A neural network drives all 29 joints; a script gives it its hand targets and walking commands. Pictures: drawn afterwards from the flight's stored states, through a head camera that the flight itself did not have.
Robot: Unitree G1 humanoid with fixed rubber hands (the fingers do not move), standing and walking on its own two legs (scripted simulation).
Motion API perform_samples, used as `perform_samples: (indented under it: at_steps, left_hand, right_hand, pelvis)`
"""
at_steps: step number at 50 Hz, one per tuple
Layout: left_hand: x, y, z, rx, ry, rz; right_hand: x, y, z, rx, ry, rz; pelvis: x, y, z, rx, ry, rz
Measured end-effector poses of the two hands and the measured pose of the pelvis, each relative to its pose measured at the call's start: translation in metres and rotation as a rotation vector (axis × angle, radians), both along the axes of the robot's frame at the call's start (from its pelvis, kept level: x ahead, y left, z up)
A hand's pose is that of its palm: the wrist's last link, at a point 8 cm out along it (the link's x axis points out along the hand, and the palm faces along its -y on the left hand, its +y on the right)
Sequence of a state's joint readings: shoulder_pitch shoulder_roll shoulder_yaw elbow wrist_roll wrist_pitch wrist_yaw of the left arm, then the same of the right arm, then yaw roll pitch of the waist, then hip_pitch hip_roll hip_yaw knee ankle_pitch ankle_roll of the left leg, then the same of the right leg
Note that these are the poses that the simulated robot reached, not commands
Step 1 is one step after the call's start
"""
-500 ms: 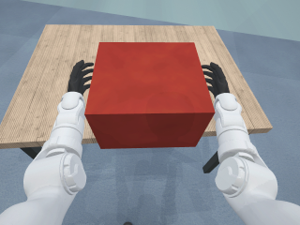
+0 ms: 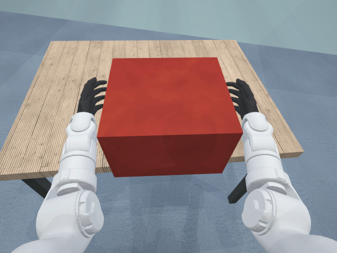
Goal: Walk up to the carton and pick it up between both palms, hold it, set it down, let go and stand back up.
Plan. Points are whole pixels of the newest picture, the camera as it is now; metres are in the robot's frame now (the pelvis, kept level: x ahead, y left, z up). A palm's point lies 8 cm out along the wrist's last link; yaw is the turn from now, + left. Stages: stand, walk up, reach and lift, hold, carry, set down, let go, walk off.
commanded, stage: reach and lift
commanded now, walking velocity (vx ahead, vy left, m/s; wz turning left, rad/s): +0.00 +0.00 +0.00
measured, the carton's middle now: (167, 115) +0.45 +0.02 +0.05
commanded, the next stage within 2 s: hold in 1.34 s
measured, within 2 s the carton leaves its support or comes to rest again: neither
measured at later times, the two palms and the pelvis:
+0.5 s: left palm (81, 107) +0.39 +0.21 +0.14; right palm (255, 113) +0.39 -0.18 +0.14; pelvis +0.00 -0.01 +0.00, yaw -1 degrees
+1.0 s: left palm (80, 113) +0.36 +0.20 +0.15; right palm (266, 120) +0.36 -0.18 +0.15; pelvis -0.03 +0.00 +0.00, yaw +0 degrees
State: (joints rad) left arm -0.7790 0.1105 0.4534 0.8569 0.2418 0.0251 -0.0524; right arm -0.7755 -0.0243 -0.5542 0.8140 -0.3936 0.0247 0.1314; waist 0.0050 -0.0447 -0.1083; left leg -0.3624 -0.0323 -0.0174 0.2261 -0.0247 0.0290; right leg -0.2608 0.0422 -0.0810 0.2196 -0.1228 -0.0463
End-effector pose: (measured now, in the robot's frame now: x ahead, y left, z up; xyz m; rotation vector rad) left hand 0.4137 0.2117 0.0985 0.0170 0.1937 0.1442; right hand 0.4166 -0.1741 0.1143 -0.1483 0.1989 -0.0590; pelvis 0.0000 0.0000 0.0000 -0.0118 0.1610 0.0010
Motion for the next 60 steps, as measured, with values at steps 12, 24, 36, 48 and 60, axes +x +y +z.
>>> perform_samples:
  at_steps: [12,24,36,48,60]
  left_hand:
    - [-0.001,-0.013,0.015,-0.001,-0.032,0.006]
    - [-0.026,-0.006,0.043,-0.008,-0.063,0.008]
    - [-0.046,-0.003,0.056,-0.006,-0.082,0.009]
    - [-0.054,-0.01,0.054,-0.018,-0.073,-0.001]
    - [-0.055,-0.016,0.047,-0.005,-0.061,-0.013]
  right_hand:
    - [-0.003,-0.013,0.002,0.028,-0.032,-0.011]
    - [-0.024,-0.005,0.02,0.086,-0.061,-0.028]
    - [-0.045,-0.002,0.035,0.082,-0.078,-0.021]
    - [-0.059,-0.01,0.041,0.039,-0.068,-0.021]
    - [-0.065,-0.015,0.032,0.051,-0.056,-0.033]
  pelvis:
    - [0.011,-0.009,0.001,0.004,-0.056,-0.017]
    - [-0.001,-0.012,0.001,0.002,-0.162,-0.011]
    - [-0.022,-0.007,-0.001,-0.007,-0.183,-0.004]
    - [-0.027,-0.002,-0.001,-0.007,-0.185,-0.006]
    - [-0.021,0.001,-0.001,-0.008,-0.188,-0.011]
